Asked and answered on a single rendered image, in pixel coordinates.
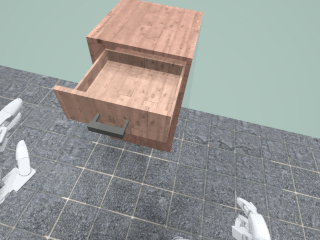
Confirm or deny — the handle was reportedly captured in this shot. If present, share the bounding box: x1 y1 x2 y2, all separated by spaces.
87 113 129 139

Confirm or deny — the right robot hand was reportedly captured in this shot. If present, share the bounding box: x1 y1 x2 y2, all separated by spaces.
232 197 271 240

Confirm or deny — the cabinet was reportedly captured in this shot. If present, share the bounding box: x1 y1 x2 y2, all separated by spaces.
86 0 204 153

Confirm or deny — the drawer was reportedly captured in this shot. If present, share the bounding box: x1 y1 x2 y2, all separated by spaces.
53 48 185 143

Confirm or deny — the left robot hand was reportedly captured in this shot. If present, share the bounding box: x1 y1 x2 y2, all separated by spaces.
0 98 36 205

